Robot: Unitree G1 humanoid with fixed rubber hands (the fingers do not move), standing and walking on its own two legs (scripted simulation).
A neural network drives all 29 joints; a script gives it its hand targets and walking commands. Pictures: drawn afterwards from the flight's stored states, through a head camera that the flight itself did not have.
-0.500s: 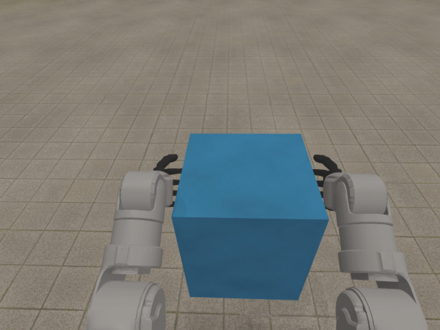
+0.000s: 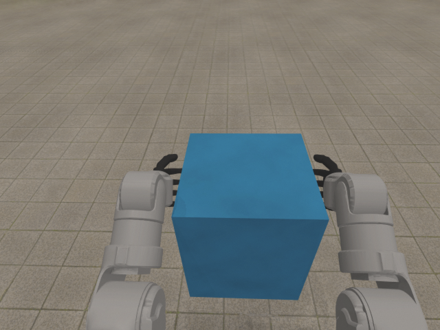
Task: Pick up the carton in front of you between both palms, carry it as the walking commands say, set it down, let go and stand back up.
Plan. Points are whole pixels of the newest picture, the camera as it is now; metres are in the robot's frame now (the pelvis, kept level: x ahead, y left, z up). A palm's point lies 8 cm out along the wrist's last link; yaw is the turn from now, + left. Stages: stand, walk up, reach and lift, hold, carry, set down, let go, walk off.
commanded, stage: carry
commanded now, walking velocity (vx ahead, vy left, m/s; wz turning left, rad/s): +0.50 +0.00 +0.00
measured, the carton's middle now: (244, 217) +0.34 +0.00 +0.06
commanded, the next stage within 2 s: none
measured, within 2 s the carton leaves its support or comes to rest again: neither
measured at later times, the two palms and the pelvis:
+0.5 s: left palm (166, 147) +0.47 +0.17 +0.12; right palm (307, 141) +0.49 -0.13 +0.13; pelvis +0.12 +0.01 +0.00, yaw -1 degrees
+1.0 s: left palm (192, 86) +0.77 +0.15 +0.12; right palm (295, 87) +0.76 -0.15 +0.12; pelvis +0.41 +0.01 -0.01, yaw +0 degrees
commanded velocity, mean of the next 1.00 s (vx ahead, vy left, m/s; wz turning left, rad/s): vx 0.50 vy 0.00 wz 0.00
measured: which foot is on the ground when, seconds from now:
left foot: down 0.00-0.22, up 0.24-0.50, down 0.52-1.00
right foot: down 0.00-0.52, up 0.54-0.96, down 0.98-1.00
